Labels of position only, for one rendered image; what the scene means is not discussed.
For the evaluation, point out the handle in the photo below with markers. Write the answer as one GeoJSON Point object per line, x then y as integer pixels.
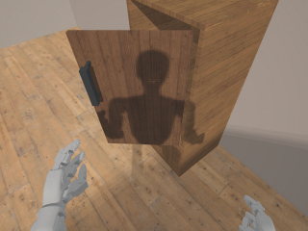
{"type": "Point", "coordinates": [89, 84]}

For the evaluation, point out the robot left forearm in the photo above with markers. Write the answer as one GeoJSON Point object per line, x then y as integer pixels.
{"type": "Point", "coordinates": [50, 218]}

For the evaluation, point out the robot left hand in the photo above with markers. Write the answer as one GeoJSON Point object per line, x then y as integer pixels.
{"type": "Point", "coordinates": [58, 178]}

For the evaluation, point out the robot right hand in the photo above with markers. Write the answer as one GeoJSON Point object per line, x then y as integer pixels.
{"type": "Point", "coordinates": [259, 220]}

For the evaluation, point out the cupboard door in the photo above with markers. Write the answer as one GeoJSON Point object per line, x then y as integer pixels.
{"type": "Point", "coordinates": [142, 76]}

